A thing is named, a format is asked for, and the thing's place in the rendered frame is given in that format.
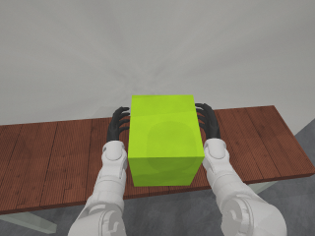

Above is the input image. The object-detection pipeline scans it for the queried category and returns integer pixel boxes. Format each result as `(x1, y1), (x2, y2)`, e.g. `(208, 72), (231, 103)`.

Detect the table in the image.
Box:
(0, 105), (315, 234)

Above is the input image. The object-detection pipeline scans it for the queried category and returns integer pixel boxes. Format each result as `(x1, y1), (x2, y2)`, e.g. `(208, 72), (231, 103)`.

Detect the right robot upper arm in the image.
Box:
(220, 197), (287, 236)

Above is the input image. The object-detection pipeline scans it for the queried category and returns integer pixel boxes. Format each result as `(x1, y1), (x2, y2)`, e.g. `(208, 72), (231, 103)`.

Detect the left robot upper arm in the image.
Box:
(68, 209), (127, 236)

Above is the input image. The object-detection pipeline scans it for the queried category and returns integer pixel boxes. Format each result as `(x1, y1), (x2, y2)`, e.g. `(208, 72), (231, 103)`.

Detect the robot left forearm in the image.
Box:
(68, 141), (128, 235)

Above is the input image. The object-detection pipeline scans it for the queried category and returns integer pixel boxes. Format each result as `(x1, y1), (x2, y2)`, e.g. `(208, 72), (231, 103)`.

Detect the carton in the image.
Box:
(128, 94), (205, 187)

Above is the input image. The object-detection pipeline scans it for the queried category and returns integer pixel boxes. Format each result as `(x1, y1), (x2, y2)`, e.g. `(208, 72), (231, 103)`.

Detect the right robot hand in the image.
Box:
(195, 103), (221, 140)

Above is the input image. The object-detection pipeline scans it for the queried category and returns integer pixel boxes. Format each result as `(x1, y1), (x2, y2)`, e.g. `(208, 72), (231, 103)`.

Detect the robot right forearm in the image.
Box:
(202, 138), (287, 231)

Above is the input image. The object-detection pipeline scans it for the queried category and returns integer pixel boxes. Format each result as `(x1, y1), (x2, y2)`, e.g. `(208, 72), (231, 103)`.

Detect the left robot hand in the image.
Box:
(106, 106), (130, 143)

